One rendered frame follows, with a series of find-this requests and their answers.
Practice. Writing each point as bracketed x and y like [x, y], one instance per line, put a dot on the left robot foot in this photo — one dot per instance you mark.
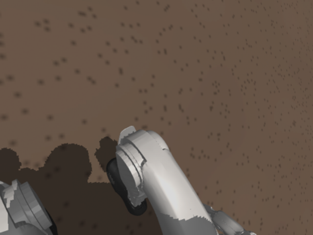
[53, 227]

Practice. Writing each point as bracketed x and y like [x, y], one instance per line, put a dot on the right robot hand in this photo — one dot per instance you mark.
[224, 222]

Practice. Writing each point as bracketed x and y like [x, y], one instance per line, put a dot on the right robot foot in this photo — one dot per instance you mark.
[119, 187]

